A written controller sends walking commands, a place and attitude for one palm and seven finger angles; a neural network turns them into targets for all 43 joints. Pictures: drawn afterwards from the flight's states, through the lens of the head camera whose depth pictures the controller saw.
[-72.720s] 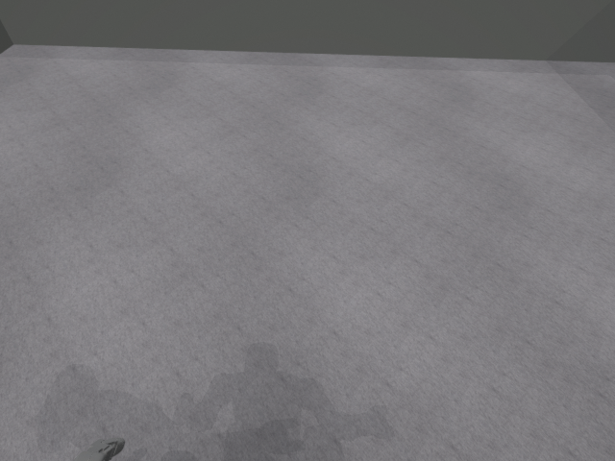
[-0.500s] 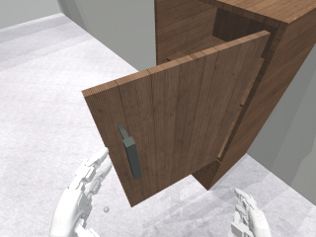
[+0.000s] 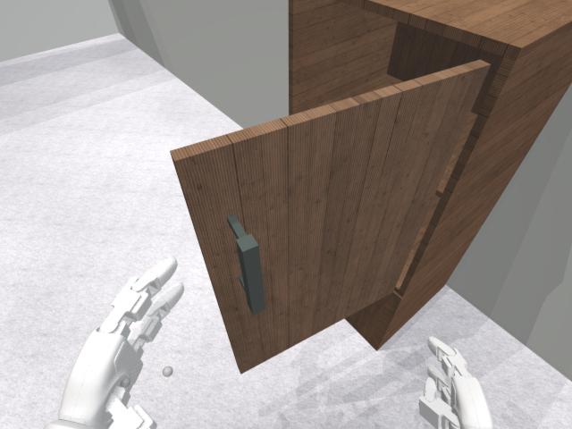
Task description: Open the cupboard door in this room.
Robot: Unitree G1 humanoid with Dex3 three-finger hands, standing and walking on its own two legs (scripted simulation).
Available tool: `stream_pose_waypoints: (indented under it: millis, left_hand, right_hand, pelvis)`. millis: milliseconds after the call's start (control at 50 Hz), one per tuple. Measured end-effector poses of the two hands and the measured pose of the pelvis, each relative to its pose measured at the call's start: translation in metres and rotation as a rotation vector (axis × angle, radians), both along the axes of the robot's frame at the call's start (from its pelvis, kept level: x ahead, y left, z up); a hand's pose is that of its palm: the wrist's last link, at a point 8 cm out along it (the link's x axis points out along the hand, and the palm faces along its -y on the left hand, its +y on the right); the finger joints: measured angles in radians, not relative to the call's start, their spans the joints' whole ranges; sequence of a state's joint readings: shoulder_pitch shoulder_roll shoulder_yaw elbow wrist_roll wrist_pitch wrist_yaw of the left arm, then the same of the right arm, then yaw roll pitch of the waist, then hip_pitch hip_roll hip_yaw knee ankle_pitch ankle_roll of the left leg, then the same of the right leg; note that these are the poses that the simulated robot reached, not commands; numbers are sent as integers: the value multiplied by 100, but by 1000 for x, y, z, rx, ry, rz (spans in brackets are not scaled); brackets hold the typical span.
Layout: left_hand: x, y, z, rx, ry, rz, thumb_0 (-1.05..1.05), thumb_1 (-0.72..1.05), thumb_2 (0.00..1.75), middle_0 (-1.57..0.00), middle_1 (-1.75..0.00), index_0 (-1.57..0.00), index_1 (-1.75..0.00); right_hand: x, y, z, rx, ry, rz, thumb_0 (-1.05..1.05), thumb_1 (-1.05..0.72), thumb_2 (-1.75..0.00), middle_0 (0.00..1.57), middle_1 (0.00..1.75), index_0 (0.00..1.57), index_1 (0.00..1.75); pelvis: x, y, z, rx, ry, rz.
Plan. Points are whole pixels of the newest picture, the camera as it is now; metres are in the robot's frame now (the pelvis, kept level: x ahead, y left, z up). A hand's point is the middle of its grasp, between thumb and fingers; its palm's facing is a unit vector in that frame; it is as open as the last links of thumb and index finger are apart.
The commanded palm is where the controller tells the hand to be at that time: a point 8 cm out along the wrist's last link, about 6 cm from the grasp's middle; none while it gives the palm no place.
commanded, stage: draw the hand back to the body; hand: left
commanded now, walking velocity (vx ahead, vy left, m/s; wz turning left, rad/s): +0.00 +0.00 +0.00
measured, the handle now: (246, 267) +0.30 +0.08 +0.11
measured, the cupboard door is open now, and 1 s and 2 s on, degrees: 79 79 79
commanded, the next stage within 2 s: step back with the hand held close in 1.42 s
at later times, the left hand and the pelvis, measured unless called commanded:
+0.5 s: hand (91, 329) +0.18 +0.21 +0.16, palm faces +0.19 -0.93 -0.30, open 15.3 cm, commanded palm +0.14 +0.26 +0.18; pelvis +0.01 +0.01 +0.03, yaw +0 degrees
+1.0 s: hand (45, 252) +0.23 +0.25 +0.21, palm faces +0.39 -0.81 -0.43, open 9.6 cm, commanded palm +0.18 +0.30 +0.23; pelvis +0.04 +0.01 +0.06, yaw -2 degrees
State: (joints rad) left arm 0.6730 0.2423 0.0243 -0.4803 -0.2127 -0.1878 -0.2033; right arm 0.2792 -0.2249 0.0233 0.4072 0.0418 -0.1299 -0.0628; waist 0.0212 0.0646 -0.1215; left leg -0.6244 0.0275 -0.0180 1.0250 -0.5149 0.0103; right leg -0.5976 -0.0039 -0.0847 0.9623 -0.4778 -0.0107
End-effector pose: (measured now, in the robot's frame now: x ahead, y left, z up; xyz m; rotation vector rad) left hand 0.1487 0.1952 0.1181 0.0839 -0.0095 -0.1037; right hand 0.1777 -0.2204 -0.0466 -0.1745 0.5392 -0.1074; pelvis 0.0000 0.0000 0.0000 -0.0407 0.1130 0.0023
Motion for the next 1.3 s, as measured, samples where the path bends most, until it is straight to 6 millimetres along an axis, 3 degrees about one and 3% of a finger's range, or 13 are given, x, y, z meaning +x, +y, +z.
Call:
stream_pose_waypoints:
  millis: [180, 360, 420, 540, 760, 1100, 1300]
  left_hand:
    - [5, 18, 18, 3, 9, 10, -1, -50, 30, -15, -30, -15, -30]
    - [4, 37, 35, 29, -1, 36, -1, -47, 31, -15, -30, -15, -30]
    - [5, 49, 45, 156, -6, 152, -1, -42, 33, -16, -30, -16, -30]
    - [5, 63, 58, 239, -3, 338, -1, -26, 40, -16, -30, -16, -30]
    - [24, 82, 86, 339, -54, 426, 0, 11, 56, -18, -30, -18, -30]
    - [46, 99, 126, 410, -164, 525, 1, 69, 81, -20, -30, -20, -30]
    - [44, 86, 107, 363, -95, 504, 2, 86, 88, -21, -30, -21, -30]
  right_hand:
    - [-6, 9, 9, 14, -20, -7, 2, -90, -90, 20, 30, 20, 30]
    - [5, 17, 24, 4, -62, 25, 2, -90, -90, 20, 30, 20, 30]
    - [9, 20, 29, -17, -54, 25, 2, -90, -90, 20, 30, 20, 30]
    - [14, 25, 33, -32, -12, 31, 2, -90, -90, 20, 30, 20, 30]
    - [24, 29, 29, -24, 73, 47, 2, -90, -90, 20, 30, 20, 30]
    - [41, 2, 32, -30, 115, 26, 2, -90, -90, 20, 30, 20, 30]
    - [32, -13, 31, -35, 143, 5, 2, -90, -90, 20, 30, 20, 30]
  pelvis:
    - [3, 8, 11, -2, -36, -3]
    - [7, 13, 21, -2, -65, 0]
    - [9, 13, 27, -1, -80, -9]
    - [14, 16, 38, 1, -106, -8]
    - [31, 18, 52, 19, -142, -15]
    - [43, 4, 61, 27, -165, -29]
    - [40, -5, 63, 28, -172, -35]
